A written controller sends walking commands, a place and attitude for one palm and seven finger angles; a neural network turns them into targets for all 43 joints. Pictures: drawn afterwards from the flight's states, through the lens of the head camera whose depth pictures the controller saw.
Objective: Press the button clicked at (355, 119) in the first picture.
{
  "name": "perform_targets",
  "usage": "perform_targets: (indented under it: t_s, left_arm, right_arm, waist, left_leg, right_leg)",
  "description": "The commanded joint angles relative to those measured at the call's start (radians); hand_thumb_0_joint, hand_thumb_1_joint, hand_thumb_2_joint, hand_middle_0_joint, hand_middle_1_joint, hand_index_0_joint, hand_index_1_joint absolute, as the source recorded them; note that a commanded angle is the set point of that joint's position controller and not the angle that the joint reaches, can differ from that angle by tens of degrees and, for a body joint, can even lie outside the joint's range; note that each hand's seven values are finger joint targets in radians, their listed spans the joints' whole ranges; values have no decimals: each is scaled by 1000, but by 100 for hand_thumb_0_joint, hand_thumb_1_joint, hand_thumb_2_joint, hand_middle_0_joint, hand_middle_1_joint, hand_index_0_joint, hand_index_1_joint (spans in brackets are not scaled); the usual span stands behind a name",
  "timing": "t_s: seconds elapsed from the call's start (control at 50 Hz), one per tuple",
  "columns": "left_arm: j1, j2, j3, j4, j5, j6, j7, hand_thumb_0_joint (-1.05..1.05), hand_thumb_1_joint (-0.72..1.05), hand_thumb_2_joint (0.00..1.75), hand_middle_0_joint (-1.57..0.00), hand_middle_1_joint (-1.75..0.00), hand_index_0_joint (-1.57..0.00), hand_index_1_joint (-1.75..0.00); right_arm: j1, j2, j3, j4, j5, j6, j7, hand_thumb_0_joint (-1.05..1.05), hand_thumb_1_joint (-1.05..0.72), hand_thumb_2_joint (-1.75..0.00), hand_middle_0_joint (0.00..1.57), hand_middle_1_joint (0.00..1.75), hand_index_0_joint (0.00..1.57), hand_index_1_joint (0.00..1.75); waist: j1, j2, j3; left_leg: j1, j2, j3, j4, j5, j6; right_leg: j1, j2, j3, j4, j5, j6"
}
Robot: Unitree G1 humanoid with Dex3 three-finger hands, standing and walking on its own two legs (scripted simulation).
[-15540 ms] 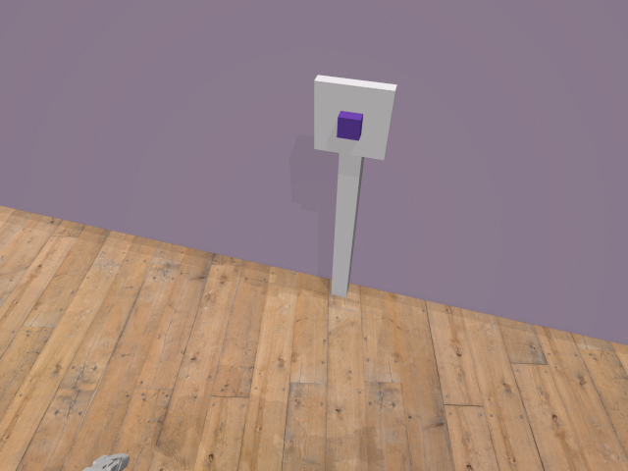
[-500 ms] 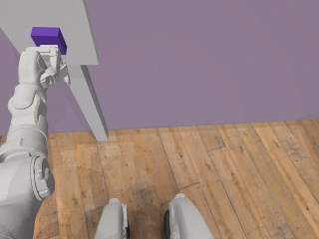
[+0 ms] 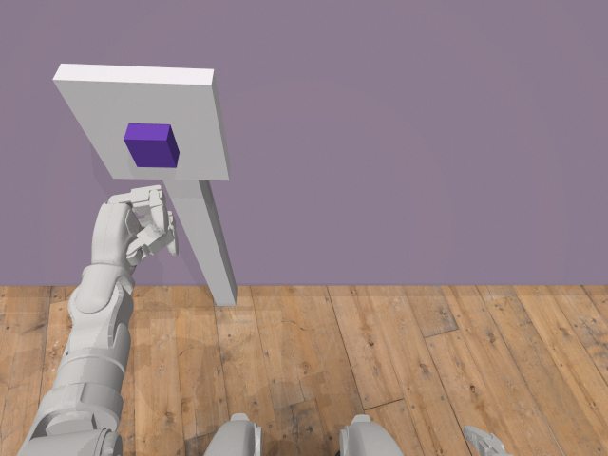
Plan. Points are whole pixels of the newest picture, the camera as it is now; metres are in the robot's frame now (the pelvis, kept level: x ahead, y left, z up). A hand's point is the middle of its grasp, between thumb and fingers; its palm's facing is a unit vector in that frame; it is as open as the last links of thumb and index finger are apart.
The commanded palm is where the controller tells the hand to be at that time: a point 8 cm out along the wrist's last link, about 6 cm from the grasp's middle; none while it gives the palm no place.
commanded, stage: pull the fist back off the button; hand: left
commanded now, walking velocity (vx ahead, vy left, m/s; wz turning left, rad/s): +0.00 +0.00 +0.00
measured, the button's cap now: (153, 144) +0.50 +0.21 +0.08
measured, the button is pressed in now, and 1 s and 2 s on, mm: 0 0 0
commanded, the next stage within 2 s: draw the hand back to the body in 0.20 s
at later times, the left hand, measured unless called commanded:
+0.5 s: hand (154, 250) +0.34 +0.18 +0.08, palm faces +0.00 -1.00 -0.04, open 3.1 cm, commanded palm +0.30 +0.24 +0.08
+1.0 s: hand (63, 309) +0.25 +0.21 +0.15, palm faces +0.26 -0.93 -0.27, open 3.1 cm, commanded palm +0.21 +0.26 +0.17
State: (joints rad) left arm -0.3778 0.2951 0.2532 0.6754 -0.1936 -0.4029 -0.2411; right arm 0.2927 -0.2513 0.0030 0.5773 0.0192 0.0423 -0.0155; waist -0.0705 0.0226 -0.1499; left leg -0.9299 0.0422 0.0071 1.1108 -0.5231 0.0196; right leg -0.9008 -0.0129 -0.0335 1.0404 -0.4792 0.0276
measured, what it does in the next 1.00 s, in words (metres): rises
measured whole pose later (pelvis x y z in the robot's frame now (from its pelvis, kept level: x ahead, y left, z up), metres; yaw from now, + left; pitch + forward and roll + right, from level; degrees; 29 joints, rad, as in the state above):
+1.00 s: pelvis +0.01 -0.01 +0.06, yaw +2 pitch +4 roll -1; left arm 0.27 0.31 0.17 -0.11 -0.11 -0.08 0.04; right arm 0.23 -0.23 0.03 0.52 0.04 -0.06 -0.11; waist 0.02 0.04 -0.09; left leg -0.41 0.02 0.01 0.73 -0.39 0.00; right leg -0.39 -0.02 -0.04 0.70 -0.37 0.01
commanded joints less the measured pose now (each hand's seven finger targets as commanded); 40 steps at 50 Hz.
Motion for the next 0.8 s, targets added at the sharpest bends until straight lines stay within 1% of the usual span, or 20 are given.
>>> perform_targets:
  t_s: [0.0, 0.04, 0.06, 0.08, 0.14, 0.18, 0.2, 0.24, 0.28, 0.32, 0.36, 0.4, 0.48, 0.56, 0.58, 0.64, 0.68, 0.72, 0.74, 0.78]
  left_arm:
    - [-150, 146, 41, -315, -30, -67, 29, 0, 90, 90, -130, -150, -130, -150]
    - [-101, 151, 52, -337, -33, -74, 36, 0, 90, 90, -130, -150, -130, -150]
    - [-82, 157, 58, -361, -30, -80, 39, 0, 90, 90, -130, -150, -130, -150]
    - [-66, 128, 28, -380, -27, -84, 37, 0, 90, 90, -130, -150, -130, -150]
    - [-158, 138, 17, -366, -17, -88, 37, 0, 90, 90, -130, -150, -130, -150]
    - [-211, 134, 9, -346, -12, -93, 30, 0, 90, 90, -130, -150, -130, -150]
    - [-204, 128, 6, -335, -13, -92, 24, 0, 90, 90, -130, -150, -130, -150]
    - [-274, 122, -14, -332, -21, -90, 12, 0, 90, 90, -130, -150, -130, -150]
    - [-272, 158, 16, -300, -22, -83, 1, 0, 90, 90, -130, -150, -130, -150]
    - [-199, 190, 44, -386, -37, -72, -6, 0, 90, 90, -130, -150, -130, -150]
    - [-118, 238, 87, -433, -52, -45, -10, 0, 90, 90, -130, -150, -130, -150]
    - [-29, 248, 108, -463, -72, -9, -10, 0, 90, 90, -130, -150, -130, -150]
    - [75, 216, 106, -450, -101, 60, -13, 0, 90, 90, -130, -150, -130, -150]
    - [132, 176, 67, -491, -118, 80, -36, 0, 90, 90, -130, -150, -130, -150]
    - [131, 181, 67, -510, -120, 81, -42, 0, 90, 90, -130, -150, -130, -150]
    - [127, 172, 39, -613, -133, 79, -61, 0, 90, 90, -130, -150, -130, -150]
    - [174, 195, 65, -649, -140, 86, -65, 0, 90, 90, -130, -150, -130, -150]
    - [211, 211, 79, -726, -144, 88, -62, 0, 90, 90, -130, -150, -130, -150]
    - [236, 231, 96, -754, -146, 90, -55, 0, 90, 90, -130, -150, -130, -150]
    - [308, 212, 94, -797, -149, 110, -49, 0, 90, 90, -130, -150, -130, -150]
  right_arm:
    - [59, -146, -63, -112, 1, -38, -5, 0, -90, -90, 20, 30, 20, 30]
    - [51, -146, -63, -117, 0, -42, -5, 0, -90, -90, 20, 30, 20, 30]
    - [41, -143, -63, -122, -1, -43, -5, 0, -90, -90, 20, 30, 20, 30]
    - [33, -138, -61, -127, 0, -44, -4, 0, -90, -90, 20, 30, 20, 30]
    - [22, -144, -59, -111, -3, -51, -14, 0, -90, -90, 20, 30, 20, 30]
    - [11, -145, -56, -100, -3, -57, -21, 0, -90, -90, 20, 30, 20, 30]
    - [5, -144, -56, -100, -2, -62, -25, 0, -90, -90, 20, 30, 20, 30]
    - [0, -147, -53, -93, -1, -71, -33, 0, -90, -90, 20, 30, 20, 30]
    - [-6, -151, -51, -88, 0, -74, -40, 0, -90, -90, 20, 30, 20, 30]
    - [-22, -148, -49, -119, 5, -77, -41, 0, -90, -90, 20, 30, 20, 30]
    - [-26, -145, -44, -141, 11, -74, -42, 0, -90, -90, 20, 30, 20, 30]
    - [-36, -135, -39, -164, 18, -70, -43, 0, -90, -90, 20, 30, 20, 30]
    - [-49, -132, -31, -186, 32, -70, -49, 0, -90, -90, 20, 30, 20, 30]
    - [-62, -137, -28, -201, 39, -84, -54, 0, -90, -90, 20, 30, 20, 30]
    - [-61, -140, -29, -202, 40, -89, -56, 0, -90, -90, 20, 30, 20, 30]
    - [-72, -138, -28, -209, 44, -113, -64, 0, -90, -90, 20, 30, 20, 30]
    - [-81, -135, -26, -211, 44, -129, -70, 0, -90, -90, 20, 30, 20, 30]
    - [-96, -128, -21, -220, 44, -147, -74, 0, -90, -90, 20, 30, 20, 30]
    - [-96, -128, -20, -220, 45, -153, -75, 0, -90, -90, 20, 30, 20, 30]
    - [-105, -119, -15, -230, 46, -168, -76, 0, -90, -90, 20, 30, 20, 30]
  waist:
    - [17, 61, -404]
    - [18, 27, -384]
    - [24, 37, -388]
    - [20, 48, -380]
    - [-16, 18, -319]
    - [-22, 19, -319]
    - [-15, 45, -322]
    - [-33, 40, -321]
    - [-19, 30, -341]
    - [25, 92, -421]
    - [52, 90, -468]
    - [61, 36, -432]
    - [47, -39, -274]
    - [36, -30, -175]
    - [31, -43, -164]
    - [28, 15, -160]
    - [40, 13, -168]
    - [59, 64, -175]
    - [59, 45, -175]
    - [71, 55, -163]
  left_leg:
    - [365, -13, -39, -134, 594, -21]
    - [342, -14, -36, -133, 587, -18]
    - [336, -15, -33, -135, 587, -19]
    - [341, -16, -33, -137, 580, -20]
    - [295, -18, -36, -124, 466, -14]
    - [282, -23, -39, -122, 406, -14]
    - [287, -24, -38, -123, 388, -16]
    - [287, -27, -43, -118, 345, -12]
    - [277, -29, -44, -120, 320, -12]
    - [335, -35, -34, -149, 348, -13]
    - [365, -38, -28, -177, 398, -12]
    - [328, -41, -17, -205, 394, -5]
    - [269, -42, -3, -259, 292, 2]
    - [292, -45, 2, -297, 235, 7]
    - [306, -44, -1, -304, 227, 8]
    - [368, -43, -10, -327, 227, 10]
    - [396, -43, -12, -344, 235, 9]
    - [431, -43, -17, -364, 257, 6]
    - [439, -42, -21, -369, 269, 6]
    - [464, -41, -22, -389, 286, 4]
  right_leg:
    - [189, 41, -29, -81, 438, -46]
    - [208, 41, -26, -80, 449, -46]
    - [219, 38, -22, -77, 459, -45]
    - [214, 38, -24, -76, 451, -45]
    - [176, 38, -19, -78, 395, -45]
    - [162, 35, -16, -78, 357, -46]
    - [151, 34, -16, -79, 335, -48]
    - [136, 33, -12, -87, 299, -48]
    - [148, 31, -10, -89, 282, -49]
    - [224, 29, -4, -105, 305, -53]
    - [316, 33, -3, -120, 358, -54]
    - [395, 35, -1, -148, 392, -46]
    - [420, 35, 4, -222, 329, -34]
    - [412, 31, 12, -281, 263, -32]
    - [406, 32, 10, -292, 252, -32]
    - [412, 34, 8, -312, 236, -38]
    - [437, 33, 9, -326, 242, -36]
    - [458, 32, 0, -327, 259, -41]
    - [477, 32, -2, -331, 265, -42]
    - [487, 32, -12, -337, 284, -41]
